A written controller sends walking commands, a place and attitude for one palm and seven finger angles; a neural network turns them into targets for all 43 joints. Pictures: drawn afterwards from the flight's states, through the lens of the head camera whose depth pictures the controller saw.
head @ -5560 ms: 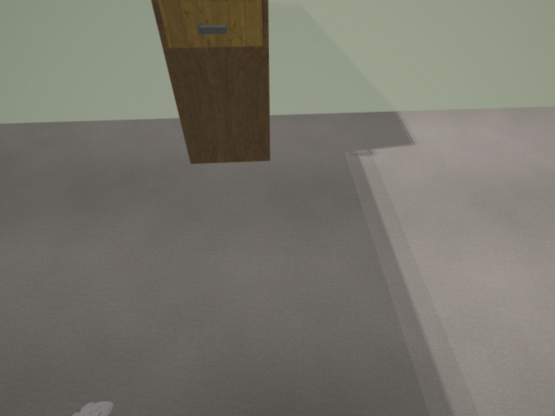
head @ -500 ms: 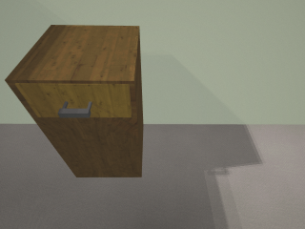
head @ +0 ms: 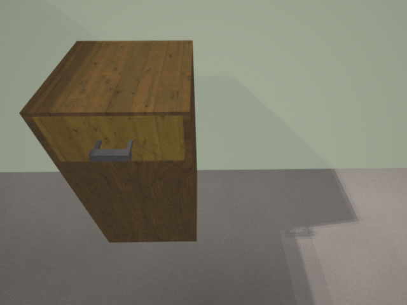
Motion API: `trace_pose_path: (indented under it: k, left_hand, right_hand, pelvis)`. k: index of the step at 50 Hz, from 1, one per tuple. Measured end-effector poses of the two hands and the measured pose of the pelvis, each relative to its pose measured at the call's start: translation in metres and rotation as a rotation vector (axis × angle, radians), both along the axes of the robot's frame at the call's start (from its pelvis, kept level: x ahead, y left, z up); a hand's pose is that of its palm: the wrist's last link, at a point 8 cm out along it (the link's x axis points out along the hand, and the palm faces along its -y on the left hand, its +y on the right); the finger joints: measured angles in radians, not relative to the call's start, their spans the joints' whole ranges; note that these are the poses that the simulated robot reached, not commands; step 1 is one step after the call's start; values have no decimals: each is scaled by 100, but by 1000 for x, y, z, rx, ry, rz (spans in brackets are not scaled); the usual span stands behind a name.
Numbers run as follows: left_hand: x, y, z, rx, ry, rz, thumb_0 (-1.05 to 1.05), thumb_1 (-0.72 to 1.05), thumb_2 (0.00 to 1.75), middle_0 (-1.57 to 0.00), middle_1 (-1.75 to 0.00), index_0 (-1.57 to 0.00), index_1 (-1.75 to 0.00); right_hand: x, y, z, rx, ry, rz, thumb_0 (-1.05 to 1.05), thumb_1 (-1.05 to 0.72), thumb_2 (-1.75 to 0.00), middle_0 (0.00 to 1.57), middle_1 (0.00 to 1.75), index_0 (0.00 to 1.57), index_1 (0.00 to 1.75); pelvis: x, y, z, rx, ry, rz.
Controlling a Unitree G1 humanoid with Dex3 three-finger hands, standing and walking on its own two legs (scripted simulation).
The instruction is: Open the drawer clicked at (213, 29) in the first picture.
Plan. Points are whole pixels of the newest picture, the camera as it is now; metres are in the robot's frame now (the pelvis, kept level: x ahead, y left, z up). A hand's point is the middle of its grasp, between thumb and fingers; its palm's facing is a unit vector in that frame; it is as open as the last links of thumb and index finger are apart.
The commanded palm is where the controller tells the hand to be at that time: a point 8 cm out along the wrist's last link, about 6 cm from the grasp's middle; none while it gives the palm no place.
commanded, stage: look again from close up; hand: left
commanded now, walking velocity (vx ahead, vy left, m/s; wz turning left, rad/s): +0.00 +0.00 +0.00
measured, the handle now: (112, 149) +0.52 +0.30 -0.04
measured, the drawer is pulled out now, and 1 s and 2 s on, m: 0.00 0.00 0.00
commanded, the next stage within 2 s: shuffle to correct the standing spot in 0.18 s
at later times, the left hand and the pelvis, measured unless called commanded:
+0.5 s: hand out of the picture +0.01 +0.19 -0.18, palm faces +0.09 -0.98 -0.19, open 7.4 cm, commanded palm none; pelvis +0.01 +0.01 -0.01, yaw +2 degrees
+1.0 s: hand out of the picture +0.02 +0.19 -0.17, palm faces +0.04 -0.97 -0.23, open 7.3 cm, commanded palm none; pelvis +0.00 +0.02 +0.00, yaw +3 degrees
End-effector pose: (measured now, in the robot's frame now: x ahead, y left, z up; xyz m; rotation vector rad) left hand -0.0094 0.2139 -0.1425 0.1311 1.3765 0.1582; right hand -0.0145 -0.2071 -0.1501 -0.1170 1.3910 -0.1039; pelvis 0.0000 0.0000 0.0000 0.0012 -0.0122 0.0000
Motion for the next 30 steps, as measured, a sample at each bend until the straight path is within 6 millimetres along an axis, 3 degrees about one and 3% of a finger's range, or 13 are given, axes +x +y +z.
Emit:
trace_pose_path:
  k: [20, 30]
  left_hand:
    - [7, 6, -4, -17, 34, 17, 1, 91, 90, -20, -30, -20, -30]
    - [4, 46, -15, 31, 6, 82, 1, 91, 90, -20, -30, -20, -30]
  right_hand:
    - [18, 2, 4, -25, 28, 9, 1, -91, -90, 20, 30, 20, 30]
    - [56, 5, 3, -77, -48, 66, 0, -91, -90, 20, 30, 19, 30]
  pelvis:
    - [13, 8, 0, 5, 11, 4]
    - [4, 27, -11, 15, 11, 45]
